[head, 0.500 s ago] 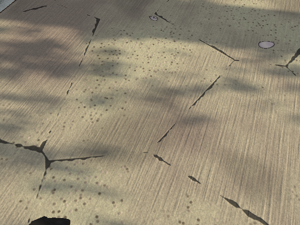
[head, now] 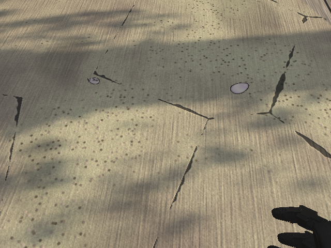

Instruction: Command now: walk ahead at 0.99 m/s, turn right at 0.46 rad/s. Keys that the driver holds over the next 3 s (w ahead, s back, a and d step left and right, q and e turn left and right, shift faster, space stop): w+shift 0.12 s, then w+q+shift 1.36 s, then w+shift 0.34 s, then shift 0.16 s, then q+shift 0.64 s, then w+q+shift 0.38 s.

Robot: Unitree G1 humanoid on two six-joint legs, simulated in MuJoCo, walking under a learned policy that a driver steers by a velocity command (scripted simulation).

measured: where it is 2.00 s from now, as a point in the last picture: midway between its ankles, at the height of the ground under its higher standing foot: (69, 55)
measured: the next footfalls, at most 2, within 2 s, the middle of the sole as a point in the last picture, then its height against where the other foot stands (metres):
right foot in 0.42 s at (221, 215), level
left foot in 0.86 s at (161, 137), level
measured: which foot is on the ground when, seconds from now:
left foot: down 0.00-0.42, up 0.44-0.84, down 0.86-1.00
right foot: down 0.00-0.00, up 0.02-0.40, down 0.42-0.86, up 0.88-1.00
